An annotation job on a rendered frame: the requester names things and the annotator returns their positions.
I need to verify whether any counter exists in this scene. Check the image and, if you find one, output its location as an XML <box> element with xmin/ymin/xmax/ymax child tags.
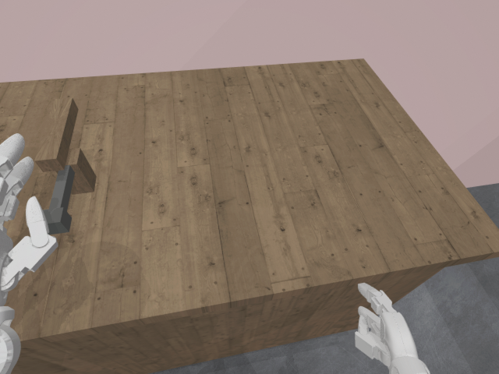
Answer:
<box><xmin>0</xmin><ymin>58</ymin><xmax>499</xmax><ymax>374</ymax></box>

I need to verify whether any robot left hand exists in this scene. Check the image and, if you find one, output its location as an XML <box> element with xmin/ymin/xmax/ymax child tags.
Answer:
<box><xmin>0</xmin><ymin>133</ymin><xmax>58</xmax><ymax>306</ymax></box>

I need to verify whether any robot right hand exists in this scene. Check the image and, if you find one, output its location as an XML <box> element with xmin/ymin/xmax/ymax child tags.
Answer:
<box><xmin>355</xmin><ymin>283</ymin><xmax>419</xmax><ymax>369</ymax></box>

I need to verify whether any left robot forearm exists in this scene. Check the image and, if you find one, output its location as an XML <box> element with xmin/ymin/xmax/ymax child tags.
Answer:
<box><xmin>0</xmin><ymin>306</ymin><xmax>21</xmax><ymax>374</ymax></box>

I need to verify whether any right robot forearm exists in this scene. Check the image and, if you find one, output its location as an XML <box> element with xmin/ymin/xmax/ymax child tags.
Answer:
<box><xmin>389</xmin><ymin>356</ymin><xmax>430</xmax><ymax>374</ymax></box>

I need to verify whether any tap lever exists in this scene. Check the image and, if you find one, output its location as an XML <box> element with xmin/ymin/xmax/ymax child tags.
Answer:
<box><xmin>43</xmin><ymin>165</ymin><xmax>75</xmax><ymax>235</ymax></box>

